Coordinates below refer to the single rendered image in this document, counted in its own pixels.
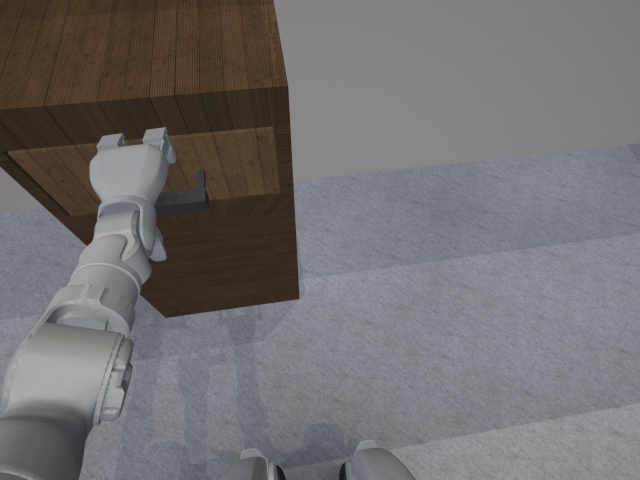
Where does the drawer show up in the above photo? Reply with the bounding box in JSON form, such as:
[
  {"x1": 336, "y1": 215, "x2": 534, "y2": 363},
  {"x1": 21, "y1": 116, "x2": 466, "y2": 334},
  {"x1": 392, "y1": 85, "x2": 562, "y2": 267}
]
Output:
[{"x1": 8, "y1": 126, "x2": 280, "y2": 216}]

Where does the robot right shin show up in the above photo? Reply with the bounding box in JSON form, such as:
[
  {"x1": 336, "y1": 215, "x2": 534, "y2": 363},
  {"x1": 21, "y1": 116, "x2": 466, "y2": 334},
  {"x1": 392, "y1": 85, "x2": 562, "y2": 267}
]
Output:
[{"x1": 353, "y1": 440, "x2": 378, "y2": 456}]

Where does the cabinet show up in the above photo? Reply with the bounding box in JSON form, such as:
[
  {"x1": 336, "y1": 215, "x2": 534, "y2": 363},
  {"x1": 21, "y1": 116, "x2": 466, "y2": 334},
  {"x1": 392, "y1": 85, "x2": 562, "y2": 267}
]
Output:
[{"x1": 0, "y1": 0, "x2": 300, "y2": 318}]

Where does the left robot thigh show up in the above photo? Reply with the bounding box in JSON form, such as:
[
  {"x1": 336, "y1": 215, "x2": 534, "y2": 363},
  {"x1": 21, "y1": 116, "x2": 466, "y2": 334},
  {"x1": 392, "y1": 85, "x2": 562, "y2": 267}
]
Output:
[{"x1": 220, "y1": 457, "x2": 278, "y2": 480}]

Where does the left robot hand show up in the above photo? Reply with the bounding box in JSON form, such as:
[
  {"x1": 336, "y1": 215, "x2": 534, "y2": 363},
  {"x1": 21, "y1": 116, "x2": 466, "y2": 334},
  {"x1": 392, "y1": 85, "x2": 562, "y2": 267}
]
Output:
[{"x1": 89, "y1": 127, "x2": 176, "y2": 261}]

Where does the robot left upper arm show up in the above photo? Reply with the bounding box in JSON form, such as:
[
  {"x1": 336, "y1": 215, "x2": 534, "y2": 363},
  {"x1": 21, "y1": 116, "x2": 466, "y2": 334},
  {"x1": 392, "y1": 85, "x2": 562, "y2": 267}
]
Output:
[{"x1": 0, "y1": 322, "x2": 134, "y2": 480}]

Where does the handle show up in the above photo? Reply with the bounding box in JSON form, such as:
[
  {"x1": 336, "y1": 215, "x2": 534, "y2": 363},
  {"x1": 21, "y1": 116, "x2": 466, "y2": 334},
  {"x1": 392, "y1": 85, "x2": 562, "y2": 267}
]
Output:
[{"x1": 154, "y1": 170, "x2": 209, "y2": 216}]

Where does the robot left forearm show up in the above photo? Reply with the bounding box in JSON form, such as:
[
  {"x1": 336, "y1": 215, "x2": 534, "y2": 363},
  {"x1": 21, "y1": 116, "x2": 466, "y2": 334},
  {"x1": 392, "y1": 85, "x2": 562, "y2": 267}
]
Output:
[{"x1": 2, "y1": 195, "x2": 156, "y2": 411}]

